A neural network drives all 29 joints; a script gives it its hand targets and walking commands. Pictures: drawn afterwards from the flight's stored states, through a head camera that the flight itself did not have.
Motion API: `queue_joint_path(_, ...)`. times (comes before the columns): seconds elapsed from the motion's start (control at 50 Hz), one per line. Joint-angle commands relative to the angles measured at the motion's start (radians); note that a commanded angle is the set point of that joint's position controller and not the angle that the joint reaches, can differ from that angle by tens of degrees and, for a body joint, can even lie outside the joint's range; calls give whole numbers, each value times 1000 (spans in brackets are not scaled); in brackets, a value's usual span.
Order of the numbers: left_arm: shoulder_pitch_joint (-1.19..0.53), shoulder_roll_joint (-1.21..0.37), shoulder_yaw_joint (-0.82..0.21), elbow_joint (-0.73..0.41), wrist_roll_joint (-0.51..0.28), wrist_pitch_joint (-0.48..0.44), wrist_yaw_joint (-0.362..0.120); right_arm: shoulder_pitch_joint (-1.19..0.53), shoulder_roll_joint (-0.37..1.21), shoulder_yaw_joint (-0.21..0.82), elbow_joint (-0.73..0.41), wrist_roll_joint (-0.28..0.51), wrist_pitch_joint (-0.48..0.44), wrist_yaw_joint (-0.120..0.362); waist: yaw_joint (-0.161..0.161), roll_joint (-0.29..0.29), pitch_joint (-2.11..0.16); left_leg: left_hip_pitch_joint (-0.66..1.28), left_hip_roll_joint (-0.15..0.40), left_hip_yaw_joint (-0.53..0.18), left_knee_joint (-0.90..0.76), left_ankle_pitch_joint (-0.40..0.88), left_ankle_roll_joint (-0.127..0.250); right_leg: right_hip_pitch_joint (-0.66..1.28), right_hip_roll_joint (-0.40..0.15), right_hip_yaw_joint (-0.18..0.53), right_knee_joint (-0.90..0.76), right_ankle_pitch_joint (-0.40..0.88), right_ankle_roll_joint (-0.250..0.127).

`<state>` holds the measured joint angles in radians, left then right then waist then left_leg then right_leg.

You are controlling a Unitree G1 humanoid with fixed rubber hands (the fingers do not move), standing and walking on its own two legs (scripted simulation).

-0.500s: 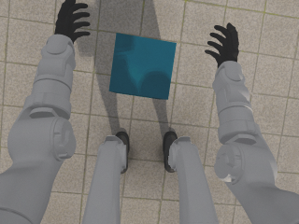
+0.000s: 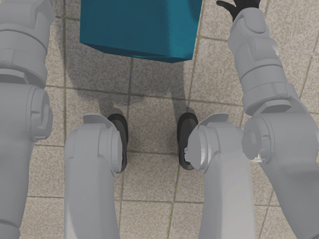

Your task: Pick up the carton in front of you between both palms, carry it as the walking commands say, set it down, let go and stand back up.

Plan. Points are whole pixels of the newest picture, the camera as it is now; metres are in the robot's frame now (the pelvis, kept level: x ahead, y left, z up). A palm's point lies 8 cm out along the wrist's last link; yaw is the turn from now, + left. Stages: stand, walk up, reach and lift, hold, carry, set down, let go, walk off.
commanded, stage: reach and lift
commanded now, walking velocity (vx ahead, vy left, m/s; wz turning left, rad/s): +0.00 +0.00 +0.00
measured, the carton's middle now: (143, 11) +0.54 +0.05 -0.27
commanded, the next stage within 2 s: none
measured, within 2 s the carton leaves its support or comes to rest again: leaves its support in 0.96 s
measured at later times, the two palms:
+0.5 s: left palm out of the picture +0.56 +0.21 -0.20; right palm (232, 9) +0.54 -0.14 -0.20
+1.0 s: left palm out of the picture +0.56 +0.18 -0.20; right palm out of the picture +0.56 -0.11 -0.18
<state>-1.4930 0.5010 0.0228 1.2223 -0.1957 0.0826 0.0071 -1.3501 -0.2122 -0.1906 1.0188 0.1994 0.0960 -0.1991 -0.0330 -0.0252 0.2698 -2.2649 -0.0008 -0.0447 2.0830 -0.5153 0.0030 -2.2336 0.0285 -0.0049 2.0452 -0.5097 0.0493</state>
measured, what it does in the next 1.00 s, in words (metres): stands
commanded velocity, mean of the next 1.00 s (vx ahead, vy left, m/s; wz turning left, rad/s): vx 0.00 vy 0.00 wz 0.00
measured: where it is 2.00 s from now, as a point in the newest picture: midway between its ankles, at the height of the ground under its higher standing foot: (154, 152)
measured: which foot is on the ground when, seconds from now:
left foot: down 0.00-1.00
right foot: down 0.00-1.00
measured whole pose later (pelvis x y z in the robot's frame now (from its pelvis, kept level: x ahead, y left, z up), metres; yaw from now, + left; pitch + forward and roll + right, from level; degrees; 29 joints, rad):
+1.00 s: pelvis +0.01 +0.01 -0.04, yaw -1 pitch +38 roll -3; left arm -1.48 0.35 0.03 1.11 -0.08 0.19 0.06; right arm -1.42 -0.16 -0.34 1.00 0.09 0.18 -0.18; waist -0.01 -0.07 0.29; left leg -2.33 0.02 -0.02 2.24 -0.57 0.03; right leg -2.30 0.07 0.03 2.19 -0.55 0.09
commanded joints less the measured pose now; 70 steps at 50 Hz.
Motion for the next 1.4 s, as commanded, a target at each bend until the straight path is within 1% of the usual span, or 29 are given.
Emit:
queue_joint_path(0.0,-303,134,-10,-27,-11,-33,5,-266,-121,-6,-26,5,-38,8,2,89,-1081,560,13,23,-157,108,-11,546,8,-60,-97,138,16)
queue_joint_path(0.08,-356,142,-46,-42,-35,-58,17,-306,-145,10,-23,35,-65,13,6,94,-1147,618,16,18,-103,201,-16,563,6,-66,-40,220,15)
queue_joint_path(0.16,-388,143,-74,-110,-56,-70,36,-292,-117,63,5,97,-78,13,28,114,-1221,678,12,23,-72,285,-19,578,12,-70,-3,282,10)
queue_joint_path(0.22,-380,131,-79,-143,-62,-67,41,-284,-110,73,-12,100,-81,8,18,119,-1250,737,7,17,-60,335,-21,552,23,-84,5,301,11)
queue_joint_path(0.26,-343,114,-77,-131,-58,-64,45,-261,-106,75,-15,101,-84,4,20,132,-1263,777,2,18,-55,369,-23,524,30,-88,5,312,14)
queue_joint_path(0.34,-274,75,-60,-77,-34,-58,43,-214,-99,46,8,70,-87,8,16,126,-1147,704,-1,10,-64,332,-23,458,35,-80,-3,282,17)
queue_joint_path(0.46,-281,51,-49,-62,-16,-63,34,-228,-90,11,19,29,-92,12,3,108,-1054,596,-2,10,-77,266,-19,463,34,-63,-17,264,15)
queue_joint_path(0.6,-360,-72,-112,-70,-25,-64,27,-320,40,52,11,35,-95,15,11,101,-1055,577,-16,18,-99,219,-15,531,56,-60,-31,244,9)
queue_joint_path(0.62,-379,-107,-118,-78,-17,-64,22,-329,77,51,18,23,-92,18,13,101,-1053,572,-22,20,-100,212,-13,543,62,-60,-33,238,8)
queue_joint_path(0.64,-384,-148,-122,-67,-8,-61,18,-338,94,38,23,6,-92,18,2,109,-1049,578,-25,21,-101,204,-15,544,67,-64,-35,233,8)
queue_joint_path(0.66,-419,-242,-140,-81,-7,-55,1,-360,179,46,26,-8,-89,33,-4,114,-1040,580,-33,19,-99,196,-12,537,73,-66,-34,224,4)
queue_joint_path(0.7,-519,-548,-201,-86,-10,-37,-61,-482,446,84,14,-29,-75,97,-6,118,-1017,582,-47,17,-94,200,-8,499,92,-72,-22,220,-11)
queue_joint_path(0.74,-535,-779,-189,-87,29,-8,-133,-570,656,83,-27,-79,-38,175,1,121,-982,554,-64,33,-79,189,-7,482,107,-74,-2,200,-20)
queue_joint_path(0.78,-514,-913,-153,-117,67,18,-186,-606,776,78,-57,-104,-1,231,16,114,-960,518,-80,52,-68,192,0,459,116,-81,6,185,-17)
queue_joint_path(0.84,-490,-1034,-133,-169,79,46,-231,-604,888,82,-94,-104,29,279,29,82,-988,503,-87,58,-51,237,14,439,126,-92,22,211,-22)
queue_joint_path(0.86,-493,-1055,-135,-177,82,50,-231,-590,923,81,-88,-100,34,277,32,71,-1012,515,-85,59,-47,256,12,449,129,-93,27,229,-19)
queue_joint_path(0.9,-494,-1116,-155,-260,58,59,-240,-599,995,120,-153,-69,47,298,38,63,-1135,578,-90,65,-44,330,12,475,133,-103,38,289,-21)
queue_joint_path(0.94,-518,-1165,-192,-371,33,65,-234,-595,1065,170,-204,-36,59,300,52,69,-1313,683,-93,74,-45,420,4,514,136,-111,43,356,-18)
queue_joint_path(1.0,-533,-1221,-240,-543,24,90,-216,-574,1149,231,-281,-5,91,302,70,114,-1549,881,-101,85,-58,546,-12,510,143,-126,20,406,-9)
queue_joint_path(1.06,-535,-1276,-285,-672,26,127,-195,-563,1192,283,-369,-16,133,304,59,162,-1708,1027,-110,91,-77,590,-25,467,150,-133,-19,380,-3)
queue_joint_path(1.08,-516,-1297,-289,-689,36,144,-189,-574,1191,301,-408,-23,145,303,65,170,-1729,1040,-115,96,-89,574,-26,465,153,-130,-34,359,-3)
queue_joint_path(1.1,-486,-1322,-278,-681,54,159,-185,-596,1183,308,-449,-38,153,302,62,171,-1714,977,-122,104,-122,472,-23,495,153,-127,-54,318,-7)
queue_joint_path(1.12,-454,-1342,-270,-665,75,174,-185,-578,1191,310,-458,-61,167,302,54,158,-1677,956,-127,107,-142,449,-23,486,154,-124,-74,303,-7)
queue_joint_path(1.16,-369,-1380,-239,-616,103,200,-190,-552,1195,319,-455,-89,186,305,54,137,-1610,909,-135,115,-178,393,-26,498,157,-116,-117,255,-6)
queue_joint_path(1.18,-344,-1392,-217,-582,118,209,-195,-540,1194,309,-440,-107,193,307,49,125,-1555,855,-138,119,-205,326,-26,510,158,-114,-143,213,-9)
queue_joint_path(1.24,-309,-1416,-134,-473,176,236,-217,-484,1187,211,-350,-194,218,310,18,113,-1355,699,-145,120,-289,132,-23,494,160,-108,-223,85,-26)
queue_joint_path(1.3,-292,-1414,-41,-388,243,255,-238,-428,1174,96,-263,-282,240,314,-11,109,-1234,629,-149,117,-347,34,-15,491,160,-103,-293,17,-37)
queue_joint_path(1.34,-278,-1406,10,-363,282,261,-246,-416,1183,58,-244,-315,246,318,-4,101,-1225,645,-149,113,-382,21,-9,502,160,-99,-330,4,-39)
queue_joint_path(1.38,-262,-1403,47,-351,313,261,-249,-424,1209,58,-246,-321,249,327,21,80,-1255,681,-150,113,-413,38,-5,529,163,-94,-363,10,-34)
